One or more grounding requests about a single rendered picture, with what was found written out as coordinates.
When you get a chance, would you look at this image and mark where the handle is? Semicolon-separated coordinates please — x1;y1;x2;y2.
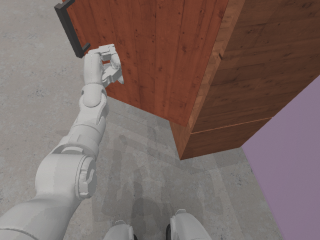
54;0;91;58

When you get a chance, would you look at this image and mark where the cupboard door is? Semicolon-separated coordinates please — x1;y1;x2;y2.
62;0;229;127

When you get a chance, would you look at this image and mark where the left robot forearm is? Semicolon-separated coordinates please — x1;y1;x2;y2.
35;83;110;193

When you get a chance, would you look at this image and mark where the right robot shin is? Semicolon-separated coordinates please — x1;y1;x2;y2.
171;209;186;240

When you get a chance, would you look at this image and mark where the robot left upper arm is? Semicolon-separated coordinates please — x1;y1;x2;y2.
0;153;98;240

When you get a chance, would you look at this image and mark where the left robot thigh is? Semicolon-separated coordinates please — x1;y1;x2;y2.
103;224;134;240

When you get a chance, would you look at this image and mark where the robot left hand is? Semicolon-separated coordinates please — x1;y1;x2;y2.
83;44;124;88

